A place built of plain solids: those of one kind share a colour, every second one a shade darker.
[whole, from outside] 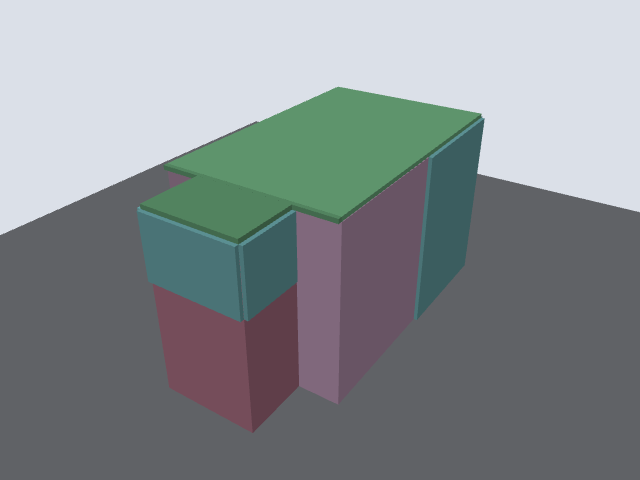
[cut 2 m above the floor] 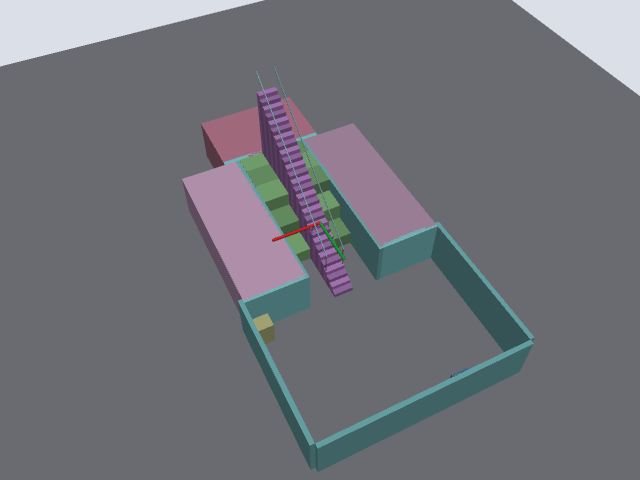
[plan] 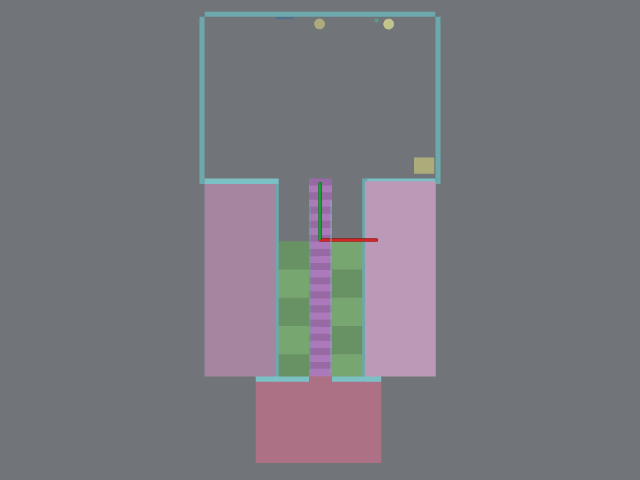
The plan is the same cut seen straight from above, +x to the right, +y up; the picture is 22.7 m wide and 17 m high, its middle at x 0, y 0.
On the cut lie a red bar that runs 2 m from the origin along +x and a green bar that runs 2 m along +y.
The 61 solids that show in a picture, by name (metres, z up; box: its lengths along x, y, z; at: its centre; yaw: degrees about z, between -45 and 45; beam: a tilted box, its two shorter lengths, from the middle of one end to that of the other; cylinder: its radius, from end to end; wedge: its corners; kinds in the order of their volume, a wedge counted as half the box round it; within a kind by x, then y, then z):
{
 "fill_1": {"box": [2.54, 6.91, 8.39], "at": [-2.83, -1.38, 4.15]},
 "fill_2": {"box": [2.5, 6.91, 8.39], "at": [2.85, -1.38, 4.15]},
 "floor_1": {"box": [4.44, 3.08, 5.7], "at": [-0.05, -6.36, 2.55]},
 "wall_1": {"box": [0.18, 5.92, 8.4], "at": [-4.18, 4.94, 4.15]},
 "wall_2": {"box": [2.63, 0.2, 8.4], "at": [-2.77, 2.08, 4.15]},
 "wall_3": {"box": [0.18, 7.0, 8.4], "at": [-1.55, -1.32, 4.15]},
 "wall_4": {"box": [1.89, 0.2, 8.4], "at": [-1.33, -4.92, 4.15]},
 "wall_5": {"box": [4.44, 0.18, 2.95], "at": [-0.05, -7.99, 6.88]},
 "wall_6": {"box": [8.17, 0.18, 8.4], "at": [0.0, 7.99, 4.15]},
 "wall_7": {"box": [1.75, 0.2, 8.4], "at": [1.3, -4.92, 4.15]},
 "wall_8": {"box": [0.18, 7.0, 8.4], "at": [1.59, -1.32, 4.15]},
 "wall_9": {"box": [0.18, 2.88, 2.95], "at": [2.26, -6.46, 6.88]},
 "wall_10": {"box": [2.59, 0.2, 8.4], "at": [2.79, 2.08, 4.15]},
 "wall_11": {"box": [0.18, 5.92, 8.4], "at": [4.18, 4.94, 4.15]},
 "roof_1": {"box": [4.44, 2.88, 0.2], "at": [-0.05, -6.46, 8.45]},
 "roof_2": {"box": [8.17, 0.2, 0.2], "at": [0.0, -4.92, 8.45]},
 "roof_3": {"box": [8.17, 12.73, 0.2], "at": [0.0, 1.54, 8.45]},
 "mass_1": {"box": [1.07, 0.79, 3.65], "at": [-0.92, -4.44, 1.78]},
 "mass_2": {"box": [1.07, 1.0, 2.91], "at": [-0.92, -3.54, 1.4]},
 "mass_3": {"box": [1.07, 1.0, 2.16], "at": [-0.92, -2.54, 1.03]},
 "mass_4": {"box": [1.07, 1.0, 1.42], "at": [-0.92, -1.54, 0.66]},
 "mass_5": {"box": [1.07, 1.0, 0.67], "at": [-0.92, -0.54, 0.29]},
 "mass_6": {"box": [1.07, 0.79, 3.65], "at": [0.96, -4.44, 1.78]},
 "mass_7": {"box": [1.07, 1.0, 2.91], "at": [0.96, -3.54, 1.4]},
 "mass_8": {"box": [1.07, 1.0, 2.16], "at": [0.96, -2.54, 1.03]},
 "mass_9": {"box": [1.07, 1.0, 1.42], "at": [0.96, -1.54, 0.66]},
 "mass_10": {"box": [1.07, 1.0, 0.67], "at": [0.96, -0.54, 0.29]},
 "tread_1": {"wedge": [[-0.39, -4.83, -0.05], [-0.39, -4.83, 5.21], [-0.39, -4.56, -0.05], [-0.39, -4.56, 5.22], [0.42, -4.83, -0.05], [0.42, -4.83, 5.21], [0.42, -4.56, -0.05], [0.42, -4.56, 5.21]]},
 "tread_2": {"wedge": [[-0.39, -4.56, -0.05], [-0.39, -4.56, 5.03], [-0.39, -4.32, -0.05], [-0.39, -4.32, 5.03], [0.42, -4.57, -0.05], [0.42, -4.57, 5.02], [0.42, -4.32, -0.05], [0.42, -4.32, 5.03]]},
 "tread_3": {"wedge": [[-0.39, -4.32, -0.05], [-0.39, -4.32, 4.84], [-0.39, -4.07, -0.05], [-0.39, -4.07, 4.84], [0.42, -4.32, -0.05], [0.42, -4.32, 4.84], [0.42, -4.07, -0.05], [0.42, -4.07, 4.84]]},
 "tread_4": {"wedge": [[-0.39, -4.07, -0.05], [-0.39, -4.07, 4.66], [-0.39, -3.82, -0.05], [-0.39, -3.82, 4.66], [0.42, -4.08, -0.05], [0.42, -4.08, 4.66], [0.42, -3.83, -0.05], [0.42, -3.83, 4.66]]},
 "tread_5": {"wedge": [[-0.39, -3.83, -0.05], [-0.39, -3.83, 4.47], [-0.39, -3.57, -0.05], [-0.39, -3.57, 4.47], [0.42, -3.83, -0.05], [0.42, -3.83, 4.47], [0.42, -3.57, -0.05], [0.42, -3.57, 4.47]]},
 "tread_6": {"wedge": [[-0.39, -3.57, -0.05], [-0.39, -3.57, 4.28], [-0.39, -3.32, -0.05], [-0.39, -3.32, 4.28], [0.42, -3.58, -0.05], [0.42, -3.58, 4.28], [0.42, -3.33, -0.05], [0.42, -3.33, 4.29]]},
 "tread_7": {"wedge": [[-0.39, -3.33, -0.05], [-0.39, -3.33, 4.1], [-0.39, -3.08, -0.05], [-0.39, -3.08, 4.1], [0.42, -3.33, -0.05], [0.42, -3.33, 4.1], [0.42, -3.08, -0.05], [0.42, -3.08, 4.1]]},
 "tread_8": {"wedge": [[-0.39, -3.08, -0.05], [-0.39, -3.08, 3.91], [-0.39, -2.82, -0.05], [-0.39, -2.82, 3.91], [0.42, -3.08, -0.05], [0.42, -3.08, 3.91], [0.42, -2.82, -0.05], [0.42, -2.82, 3.91]]},
 "tread_9": {"wedge": [[-0.39, -2.83, -0.05], [-0.39, -2.83, 3.72], [-0.39, -2.57, -0.05], [-0.39, -2.57, 3.72], [0.42, -2.82, -0.05], [0.42, -2.82, 3.72], [0.42, -2.57, -0.05], [0.42, -2.57, 3.72]]},
 "tread_10": {"wedge": [[-0.39, -2.57, -0.05], [-0.39, -2.57, 3.54], [-0.39, -2.31, -0.05], [-0.39, -2.31, 3.54], [0.42, -2.57, -0.05], [0.42, -2.57, 3.54], [0.42, -2.31, -0.05], [0.42, -2.31, 3.54]]},
 "tread_11": {"wedge": [[-0.39, -2.31, -0.05], [-0.39, -2.31, 3.35], [-0.39, -2.07, -0.05], [-0.39, -2.07, 3.35], [0.42, -2.31, -0.05], [0.42, -2.31, 3.35], [0.42, -2.07, -0.05], [0.42, -2.07, 3.35]]},
 "tread_12": {"wedge": [[-0.39, -2.07, -0.05], [-0.39, -2.07, 3.17], [-0.39, -1.82, -0.05], [-0.39, -1.82, 3.17], [0.42, -2.07, -0.05], [0.42, -2.07, 3.17], [0.42, -1.82, -0.05], [0.42, -1.82, 3.17]]},
 "tread_13": {"wedge": [[-0.39, -1.82, -0.05], [-0.39, -1.82, 2.98], [-0.39, -1.57, -0.05], [-0.39, -1.57, 2.98], [0.42, -1.82, -0.05], [0.42, -1.82, 2.98], [0.42, -1.57, -0.05], [0.42, -1.57, 2.98]]},
 "tread_14": {"wedge": [[-0.39, -1.57, -0.05], [-0.39, -1.57, 2.79], [-0.39, -1.32, -0.05], [-0.39, -1.32, 2.79], [0.42, -1.57, -0.05], [0.42, -1.57, 2.8], [0.42, -1.32, -0.05], [0.42, -1.32, 2.8]]},
 "tread_15": {"wedge": [[-0.39, -1.32, -0.05], [-0.39, -1.32, 2.6], [-0.39, -1.07, -0.05], [-0.39, -1.07, 2.61], [0.42, -1.32, -0.05], [0.42, -1.32, 2.61], [0.42, -1.06, -0.05], [0.42, -1.06, 2.61]]},
 "tread_16": {"wedge": [[-0.39, -1.07, -0.05], [-0.39, -1.07, 2.42], [-0.39, -0.82, -0.05], [-0.39, -0.82, 2.42], [0.42, -1.07, -0.05], [0.42, -1.07, 2.42], [0.42, -0.81, -0.05], [0.42, -0.81, 2.42]]},
 "tread_17": {"wedge": [[-0.39, -0.82, -0.05], [-0.39, -0.82, 2.24], [-0.39, -0.57, -0.05], [-0.39, -0.57, 2.24], [0.42, -0.82, -0.05], [0.42, -0.82, 2.24], [0.42, -0.57, -0.05], [0.42, -0.57, 2.24]]},
 "tread_18": {"wedge": [[-0.39, -0.58, -0.05], [-0.39, -0.58, 2.05], [-0.39, -0.32, -0.05], [-0.39, -0.32, 2.05], [0.42, -0.57, -0.05], [0.42, -0.57, 2.05], [0.42, -0.32, -0.05], [0.42, -0.32, 2.05]]},
 "tread_19": {"wedge": [[-0.39, -0.32, -0.05], [-0.39, -0.32, 1.86], [-0.39, -0.06, -0.05], [-0.39, -0.06, 1.86], [0.42, -0.32, -0.05], [0.42, -0.32, 1.86], [0.42, -0.06, -0.05], [0.42, -0.06, 1.86]]},
 "tread_20": {"wedge": [[-0.39, -0.06, -0.05], [-0.39, -0.06, 1.68], [-0.39, 0.18, -0.05], [-0.39, 0.18, 1.68], [0.42, -0.06, -0.05], [0.42, -0.06, 1.68], [0.42, 0.17, -0.05], [0.42, 0.17, 1.68]]},
 "tread_21": {"wedge": [[-0.39, 0.17, -0.05], [-0.39, 0.17, 1.49], [-0.39, 0.43, -0.05], [-0.39, 0.43, 1.49], [0.42, 0.17, -0.05], [0.42, 0.17, 1.49], [0.42, 0.43, -0.05], [0.42, 0.43, 1.49]]},
 "tread_22": {"wedge": [[-0.39, 0.43, -0.05], [-0.39, 0.43, 1.31], [-0.39, 0.68, -0.05], [-0.39, 0.68, 1.31], [0.42, 0.42, -0.05], [0.42, 0.42, 1.31], [0.42, 0.68, -0.05], [0.42, 0.68, 1.31]]},
 "tread_23": {"wedge": [[-0.39, 0.68, -0.05], [-0.39, 0.68, 1.12], [-0.39, 0.93, -0.05], [-0.39, 0.93, 1.12], [0.42, 0.68, -0.05], [0.42, 0.68, 1.12], [0.42, 0.93, -0.05], [0.42, 0.93, 1.12]]},
 "tread_24": {"wedge": [[-0.39, 0.92, -0.05], [-0.39, 0.92, 0.93], [-0.39, 1.18, -0.05], [-0.39, 1.18, 0.93], [0.42, 0.92, -0.05], [0.42, 0.92, 0.93], [0.42, 1.18, -0.05], [0.42, 1.18, 0.93]]},
 "tread_25": {"wedge": [[-0.39, 1.18, -0.05], [-0.39, 1.18, 0.75], [-0.39, 1.42, -0.05], [-0.39, 1.42, 0.75], [0.42, 1.18, -0.05], [0.42, 1.18, 0.74], [0.42, 1.43, -0.05], [0.42, 1.43, 0.75]]},
 "tread_26": {"wedge": [[-0.39, 1.42, -0.05], [-0.39, 1.42, 0.56], [-0.39, 1.69, -0.05], [-0.39, 1.69, 0.56], [0.42, 1.43, -0.05], [0.42, 1.43, 0.56], [0.42, 1.69, -0.05], [0.42, 1.69, 0.56]]},
 "tread_27": {"wedge": [[-0.39, 1.69, -0.05], [-0.39, 1.69, 0.37], [-0.39, 1.93, -0.05], [-0.39, 1.93, 0.37], [0.42, 1.68, -0.05], [0.42, 1.68, 0.37], [0.42, 1.93, -0.05], [0.42, 1.93, 0.37]]},
 "tread_28": {"wedge": [[-0.39, 1.92, -0.05], [-0.39, 1.92, 0.18], [-0.39, 2.18, -0.05], [-0.39, 2.18, 0.19], [0.42, 1.92, -0.05], [0.42, 1.92, 0.19], [0.42, 2.18, -0.05], [0.42, 2.18, 0.19]]},
 "guard_rail_1": {"wedge": [[-0.37, -4.73, 6.2], [-0.37, -4.73, 6.25], [-0.37, 1.38, 1.64], [-0.37, 1.38, 1.69], [-0.33, -4.73, 6.2], [-0.33, -4.73, 6.25], [-0.33, 1.38, 1.64], [-0.33, 1.38, 1.69]]},
 "guard_rail_2": {"wedge": [[0.37, -4.73, 6.2], [0.37, -4.73, 6.25], [0.37, 1.39, 1.63], [0.37, 1.39, 1.68], [0.41, -4.73, 6.2], [0.41, -4.73, 6.25], [0.41, 1.39, 1.63], [0.41, 1.39, 1.68]]},
 "bin_1": {"cylinder": 0.19, "from": [-0.02, 7.65, 0.0], "to": [-0.02, 7.65, 0.62]},
 "bin_2": {"cylinder": 0.19, "from": [2.43, 7.65, 0.0], "to": [2.43, 7.65, 0.75]},
 "bin_3": {"box": [0.72, 0.58, 1.11], "at": [3.68, 2.63, 0.51]},
 "cabinet_1": {"box": [0.64, 0.09, 0.9], "at": [-1.24, 7.86, 1.62]}
}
